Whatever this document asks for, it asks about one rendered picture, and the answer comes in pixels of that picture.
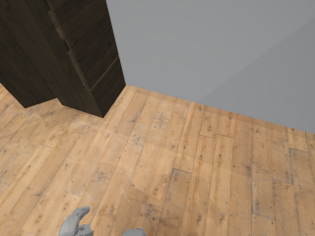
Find cupboard door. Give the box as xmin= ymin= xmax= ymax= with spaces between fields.
xmin=0 ymin=0 xmax=85 ymax=109

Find robot left hand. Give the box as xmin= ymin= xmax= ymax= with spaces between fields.
xmin=58 ymin=206 xmax=94 ymax=236

